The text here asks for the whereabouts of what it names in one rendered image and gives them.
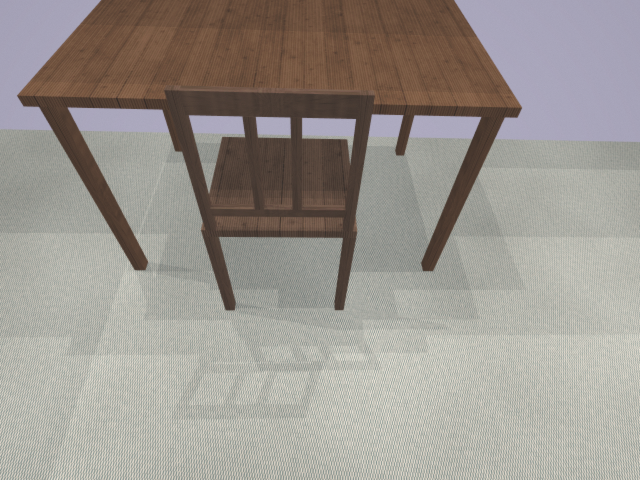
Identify table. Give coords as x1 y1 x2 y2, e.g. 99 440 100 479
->
17 0 522 271

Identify chair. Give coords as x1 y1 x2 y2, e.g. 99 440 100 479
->
164 85 375 310

